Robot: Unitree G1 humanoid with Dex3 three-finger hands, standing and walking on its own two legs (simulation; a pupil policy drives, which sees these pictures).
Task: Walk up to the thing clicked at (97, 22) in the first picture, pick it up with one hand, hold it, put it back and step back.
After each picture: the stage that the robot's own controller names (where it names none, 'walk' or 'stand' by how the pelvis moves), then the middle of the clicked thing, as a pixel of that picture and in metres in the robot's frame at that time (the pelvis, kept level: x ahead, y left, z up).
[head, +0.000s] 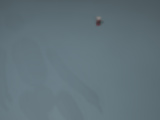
stand; (98, 21) +1.92 -0.24 -0.72
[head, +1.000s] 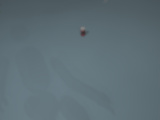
walk; (82, 31) +1.79 +0.11 -0.70
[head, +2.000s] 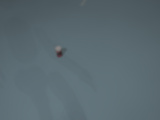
walk; (58, 51) +1.21 +0.32 -0.72
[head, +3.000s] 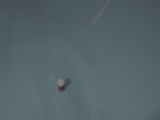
walk; (61, 85) +0.78 +0.23 -0.71
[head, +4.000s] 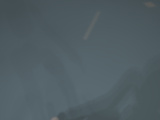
walk; out of the picture +0.46 +0.18 -0.71
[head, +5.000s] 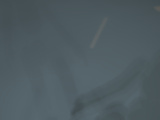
stand; out of the picture +0.33 +0.18 -0.72
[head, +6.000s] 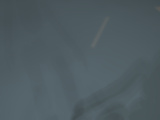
stand; out of the picture +0.35 +0.17 -0.73
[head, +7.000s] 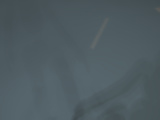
stand; out of the picture +0.34 +0.18 -0.73
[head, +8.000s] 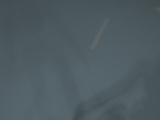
stand; out of the picture +0.33 +0.18 -0.73
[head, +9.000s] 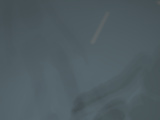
go down; out of the picture +0.33 +0.18 -0.72
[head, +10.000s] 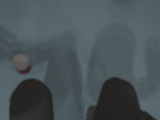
go down; (22, 65) +0.42 +0.22 -0.30
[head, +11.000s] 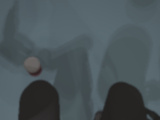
close in; (33, 67) +0.41 +0.22 -0.30
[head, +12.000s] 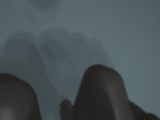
close in; out of the picture +0.40 +0.26 -0.22
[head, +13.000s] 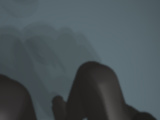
close; out of the picture +0.40 +0.27 -0.22
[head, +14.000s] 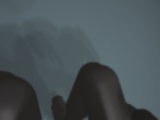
lift; out of the picture +0.38 +0.25 -0.23
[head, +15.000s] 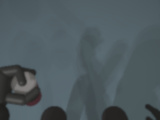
lift; (28, 90) +0.32 +0.19 -0.03
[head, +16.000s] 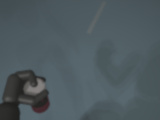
hold; (37, 96) +0.31 +0.17 -0.01
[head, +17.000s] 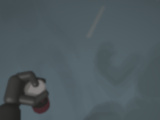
hold; (38, 97) +0.32 +0.17 -0.02
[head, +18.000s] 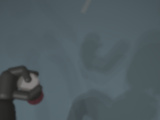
crouch; (31, 90) +0.34 +0.18 -0.06
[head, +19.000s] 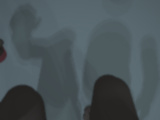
lower; out of the picture +0.46 +0.25 -0.11
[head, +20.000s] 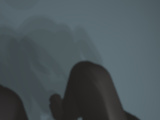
lower; out of the picture +0.42 +0.28 -0.23
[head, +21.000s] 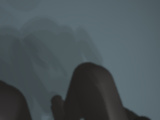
lower; out of the picture +0.41 +0.28 -0.23
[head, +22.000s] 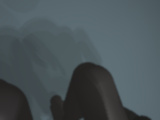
lower; out of the picture +0.41 +0.28 -0.23
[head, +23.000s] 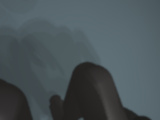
lower; out of the picture +0.41 +0.28 -0.23
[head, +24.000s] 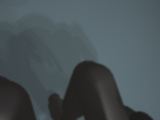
open; out of the picture +0.40 +0.27 -0.23
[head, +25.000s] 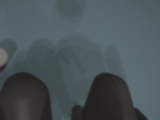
stand; out of the picture +0.41 +0.25 -0.25
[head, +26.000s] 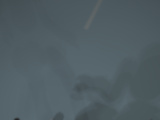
stand; out of the picture +0.37 +0.18 -0.62
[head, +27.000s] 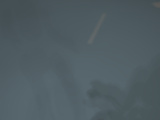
stand; out of the picture +0.36 +0.19 -0.67
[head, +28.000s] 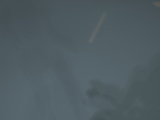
stand; out of the picture +0.36 +0.18 -0.67
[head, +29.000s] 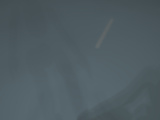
stand; out of the picture +0.39 +0.17 -0.72
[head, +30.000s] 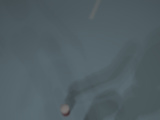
walk; (65, 110) +0.43 +0.13 -0.70
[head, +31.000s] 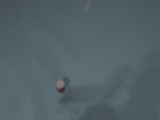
walk; (60, 86) +0.64 +0.14 -0.69
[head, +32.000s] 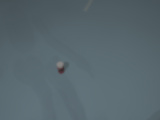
stand; (60, 67) +0.94 +0.27 -0.70
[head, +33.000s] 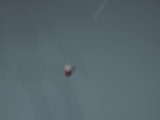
stand; (67, 70) +0.98 +0.16 -0.71
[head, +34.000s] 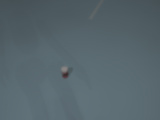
stand; (64, 72) +0.98 +0.19 -0.73
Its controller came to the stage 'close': yes
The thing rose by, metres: 0.70
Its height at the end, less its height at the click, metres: +0.00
